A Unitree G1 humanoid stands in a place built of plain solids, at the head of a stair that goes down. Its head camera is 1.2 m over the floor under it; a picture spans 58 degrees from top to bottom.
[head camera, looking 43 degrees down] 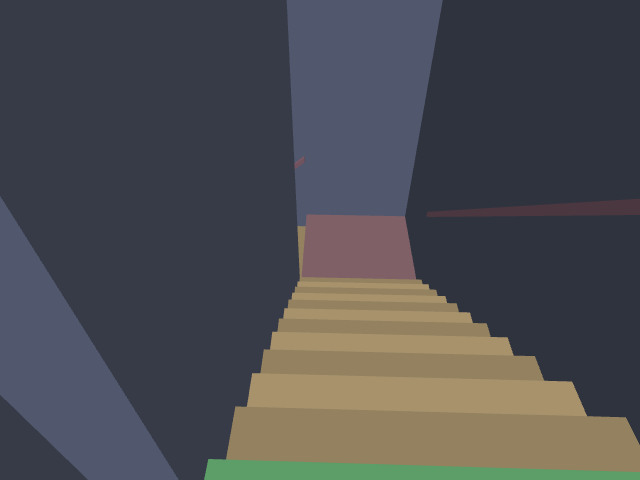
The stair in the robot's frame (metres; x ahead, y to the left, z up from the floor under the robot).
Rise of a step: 0.21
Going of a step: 0.24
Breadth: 1.30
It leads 2 degrees to the right of straight ahead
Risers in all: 12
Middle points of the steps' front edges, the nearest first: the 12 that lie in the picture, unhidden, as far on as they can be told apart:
0.42 -0.36 0.00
0.67 -0.36 -0.21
0.91 -0.37 -0.41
1.16 -0.38 -0.62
1.40 -0.39 -0.82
1.64 -0.39 -1.03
1.89 -0.40 -1.23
2.13 -0.41 -1.44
2.38 -0.41 -1.64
2.62 -0.42 -1.85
2.87 -0.43 -2.06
3.11 -0.43 -2.26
